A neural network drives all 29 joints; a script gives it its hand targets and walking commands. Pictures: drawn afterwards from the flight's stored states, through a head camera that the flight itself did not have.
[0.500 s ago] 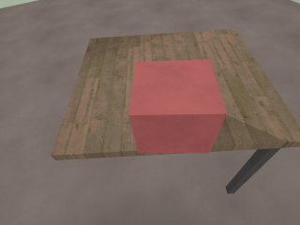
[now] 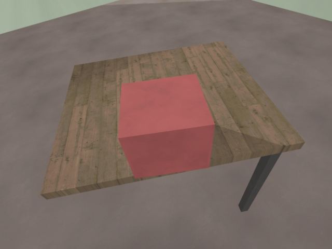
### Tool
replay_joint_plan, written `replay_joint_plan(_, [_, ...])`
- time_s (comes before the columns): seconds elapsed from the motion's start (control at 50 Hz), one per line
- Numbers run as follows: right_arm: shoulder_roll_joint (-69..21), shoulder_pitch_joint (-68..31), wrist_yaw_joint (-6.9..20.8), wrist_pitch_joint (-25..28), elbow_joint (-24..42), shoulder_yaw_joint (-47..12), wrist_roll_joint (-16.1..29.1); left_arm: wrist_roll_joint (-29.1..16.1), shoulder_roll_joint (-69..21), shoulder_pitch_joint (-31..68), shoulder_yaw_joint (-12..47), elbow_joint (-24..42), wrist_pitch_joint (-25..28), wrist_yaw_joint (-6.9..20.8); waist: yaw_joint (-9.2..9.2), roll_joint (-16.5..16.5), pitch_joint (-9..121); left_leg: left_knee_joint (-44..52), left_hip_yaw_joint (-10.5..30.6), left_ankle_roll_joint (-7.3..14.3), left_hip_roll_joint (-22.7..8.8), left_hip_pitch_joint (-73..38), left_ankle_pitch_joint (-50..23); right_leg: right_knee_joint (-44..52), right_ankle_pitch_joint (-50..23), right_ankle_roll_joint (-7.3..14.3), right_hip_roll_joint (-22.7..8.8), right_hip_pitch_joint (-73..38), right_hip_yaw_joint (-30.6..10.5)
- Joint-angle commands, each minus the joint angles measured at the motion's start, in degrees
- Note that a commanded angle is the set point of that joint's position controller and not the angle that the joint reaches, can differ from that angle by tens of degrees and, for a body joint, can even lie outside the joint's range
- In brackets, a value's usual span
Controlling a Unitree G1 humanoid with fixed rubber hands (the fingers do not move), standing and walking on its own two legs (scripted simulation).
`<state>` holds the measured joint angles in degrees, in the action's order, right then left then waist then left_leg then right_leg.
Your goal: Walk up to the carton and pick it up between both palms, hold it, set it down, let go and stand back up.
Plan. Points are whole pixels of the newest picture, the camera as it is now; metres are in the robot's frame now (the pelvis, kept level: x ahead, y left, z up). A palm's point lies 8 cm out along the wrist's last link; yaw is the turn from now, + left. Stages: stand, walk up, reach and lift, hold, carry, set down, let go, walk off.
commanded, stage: walk up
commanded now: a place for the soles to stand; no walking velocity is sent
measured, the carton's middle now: (165, 125) +0.47 +0.04 +0.01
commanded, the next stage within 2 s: none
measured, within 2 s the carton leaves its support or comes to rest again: neither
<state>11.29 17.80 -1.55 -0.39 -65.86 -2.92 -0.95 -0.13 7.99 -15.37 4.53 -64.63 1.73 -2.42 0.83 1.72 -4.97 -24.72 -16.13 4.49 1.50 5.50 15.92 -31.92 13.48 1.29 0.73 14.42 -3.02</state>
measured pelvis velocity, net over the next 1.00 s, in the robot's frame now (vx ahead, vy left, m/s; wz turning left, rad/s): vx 0.05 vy -0.01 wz -0.04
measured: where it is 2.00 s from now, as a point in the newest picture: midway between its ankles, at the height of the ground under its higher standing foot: outside the picture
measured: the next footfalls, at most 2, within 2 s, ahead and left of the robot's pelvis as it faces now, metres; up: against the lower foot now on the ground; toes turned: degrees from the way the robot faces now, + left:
none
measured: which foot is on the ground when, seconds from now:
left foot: down 0.00-1.00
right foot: down 0.00-1.00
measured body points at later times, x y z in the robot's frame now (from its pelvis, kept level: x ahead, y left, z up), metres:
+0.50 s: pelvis +0.01 -0.01 -0.01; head +0.02 -0.03 +0.44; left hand +0.01 +0.21 -0.16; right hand -0.01 -0.24 -0.17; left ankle -0.01 +0.06 -0.73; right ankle +0.04 -0.10 -0.73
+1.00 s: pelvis +0.05 -0.01 -0.01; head +0.06 -0.02 +0.44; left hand +0.04 +0.21 -0.17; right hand +0.03 -0.23 -0.17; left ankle -0.01 +0.06 -0.73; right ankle +0.04 -0.10 -0.73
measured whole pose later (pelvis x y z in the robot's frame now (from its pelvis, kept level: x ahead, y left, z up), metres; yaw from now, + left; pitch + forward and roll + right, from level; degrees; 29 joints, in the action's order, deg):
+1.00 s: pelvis +0.05 -0.01 -0.01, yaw -2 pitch -2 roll +1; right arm 9.5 18.0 -1.5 1.4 -61.8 -1.4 -1.7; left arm 0.6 7.9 -18.4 1.5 -62.3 1.3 -2.6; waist 0.2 0.8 -4.0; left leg -33.6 -10.5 3.4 0.7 7.2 24.5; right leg -38.0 20.4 2.7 4.0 15.0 -3.7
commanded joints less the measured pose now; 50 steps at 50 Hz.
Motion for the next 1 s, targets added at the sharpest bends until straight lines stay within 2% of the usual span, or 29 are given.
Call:
replay_joint_plan(0.0, [5.65,4.55,-0.26,0.39,0.49,1.04,-0.17,-0.20,8.06,-3.99,-1.05,1.34,0.82,-0.48,-0.65,-5.28,-2.19,7.26,11.23,-2.19,-11.18,-0.77,2.74,8.41,-0.74,3.12,-6.21,8.05,-9.09])
replay_joint_plan(0.18, [5.05,5.34,-0.27,0.11,0.52,1.27,-0.26,-0.25,8.80,-5.50,-1.57,1.53,0.59,-0.72,-0.52,-5.64,-2.04,3.56,10.73,-0.89,-10.04,-2.16,2.79,10.49,2.22,3.65,-6.42,12.16,-12.51])
replay_joint_plan(0.38, [5.74,4.71,-0.44,0.34,1.70,1.98,0.01,-0.02,7.96,-6.39,-1.95,2.23,0.38,-0.61,-1.07,-3.74,-1.62,3.35,10.58,0.13,-11.24,-0.36,2.77,6.63,-1.66,3.21,-4.55,11.24,-10.78])
replay_joint_plan(0.54, [6.19,3.91,-0.49,0.13,3.09,2.41,0.05,0.16,7.99,-6.37,-2.33,3.69,0.35,-0.68,-1.31,-3.77,-1.15,2.05,10.00,0.83,-12.06,0.20,0.93,2.82,-6.35,3.48,-3.87,11.07,-10.14])
replay_joint_plan(0.56, [4.76,6.90,-0.30,0.58,2.66,2.51,-0.84,0.59,7.16,-7.45,-2.59,3.09,0.16,-0.39,-0.09,-3.60,0.11,4.61,12.36,1.72,-13.49,-2.58,9.06,1.03,2.59,3.27,-2.01,12.58,-8.93])
replay_joint_plan(0.58, [5.79,7.49,-0.36,0.73,2.43,2.82,-0.75,0.64,6.87,-5.91,-2.67,3.80,-0.18,-0.23,0.42,-2.32,-1.83,8.36,15.32,3.23,-16.79,-2.77,14.76,-1.83,6.99,2.12,-0.35,15.79,-6.30])
replay_joint_plan(0.6, [6.88,7.64,-0.58,0.84,2.27,3.15,-0.58,0.97,6.26,-4.81,-2.65,4.48,-0.42,-0.15,0.71,-1.34,-3.82,11.67,18.40,4.86,-20.62,-1.94,17.27,-4.40,8.39,1.03,-0.04,17.39,-3.74])
replay_joint_plan(0.62, [7.56,6.88,-0.80,0.93,2.32,3.34,-0.57,1.21,5.84,-4.75,-2.66,4.83,-0.56,-0.07,0.28,-0.86,-5.66,13.12,19.61,6.08,-23.17,-0.58,17.55,-5.49,9.19,0.52,-0.63,17.72,-2.50])
replay_joint_plan(0.66, [7.57,4.70,-0.93,1.15,3.00,3.34,-0.76,1.43,5.40,-5.91,-2.67,4.89,-0.46,0.13,-1.02,-1.09,-8.15,12.32,17.47,5.78,-23.46,1.52,12.74,-4.01,6.93,0.67,-1.98,16.04,-2.39])
replay_joint_plan(0.7, [7.02,3.47,-0.62,1.31,3.52,3.10,-0.98,1.36,5.86,-6.85,-2.94,4.66,-0.02,0.27,-1.91,-2.43,-8.10,8.02,12.39,3.56,-19.62,2.34,5.45,-0.29,0.86,1.54,-2.09,11.86,-4.05])
replay_joint_plan(0.74, [5.70,3.61,-0.23,1.20,4.12,2.88,-1.10,0.94,7.28,-8.19,-3.45,4.31,0.54,0.20,-2.04,-4.92,-6.04,-0.28,6.49,0.23,-12.86,2.46,-2.37,2.10,-11.07,3.25,-3.14,7.59,-9.17])
replay_joint_plan(0.78, [3.99,5.51,0.08,0.71,4.45,2.43,-1.15,0.57,8.99,-11.84,-4.14,3.92,0.94,-0.20,-2.33,-7.74,-1.41,-8.02,7.10,-2.01,-8.76,4.02,-0.21,4.01,-16.99,6.49,-7.04,2.68,-18.85])
replay_joint_plan(0.82, [2.91,5.37,0.16,0.40,5.36,2.13,-0.98,0.21,10.25,-12.62,-4.81,3.89,0.94,-0.70,-2.36,-10.20,0.23,-11.58,9.89,-3.53,-5.21,7.29,8.88,8.71,-16.11,10.21,-11.05,-0.06,-28.72])
replay_joint_plan(0.86, [2.25,4.57,0.03,0.63,6.14,2.00,-1.00,0.44,10.32,-11.06,-5.21,4.19,0.66,-1.08,-1.96,-10.10,-1.01,-12.47,12.98,-3.82,-4.34,12.50,13.54,10.46,-15.85,12.16,-12.70,-2.70,-31.16])
replay_joint_plan(0.88, [1.84,5.63,-0.07,0.99,6.09,1.79,-0.91,0.64,10.59,-9.21,-5.35,4.61,0.50,-1.16,-1.00,-10.11,-1.12,-11.03,14.25,-3.85,-4.80,12.66,11.19,10.35,-15.94,12.13,-13.22,-2.60,-30.10])
replay_joint_plan(0.9, [1.68,6.95,-0.18,1.51,5.66,1.73,-0.96,0.69,10.27,-7.11,-5.24,5.05,0.38,-1.07,0.15,-8.93,-0.84,-7.88,15.17,-3.83,-5.46,10.06,6.27,9.29,-16.79,11.06,-12.61,-1.18,-27.77])
replay_joint_plan(0.92, [1.95,8.55,-0.26,2.16,5.05,1.84,-0.91,0.74,9.41,-5.26,-4.99,5.14,0.33,-0.80,1.22,-6.25,-0.26,-3.80,15.90,-3.84,-6.63,5.26,-0.94,6.96,-17.84,9.03,-10.74,1.44,-23.52])
replay_joint_plan(0.94, [2.86,9.45,-0.25,2.76,4.37,2.24,-0.77,0.74,7.77,-3.75,-4.39,5.30,0.46,-0.40,1.92,-2.46,0.33,0.04,16.75,-3.41,-8.48,-1.21,-8.53,3.12,-19.39,6.23,-7.40,5.65,-16.97])
replay_joint_plan(0.96, [4.52,10.35,-0.24,3.04,3.74,2.89,-0.50,0.76,5.99,-2.84,-3.69,5.38,0.63,-0.13,1.93,0.91,0.42,2.32,18.93,-2.09,-11.79,-6.50,-18.99,-2.02,-17.23,3.20,-3.19,9.79,-9.99])
replay_joint_plan(0.98, [5.70,10.88,-0.37,3.03,3.30,3.49,-0.41,1.05,4.95,-3.32,-3.38,5.23,0.57,-0.17,1.47,1.69,1.03,2.89,22.02,0.76,-16.48,-9.63,-30.35,-6.09,-8.34,0.81,-0.45,12.20,-4.98])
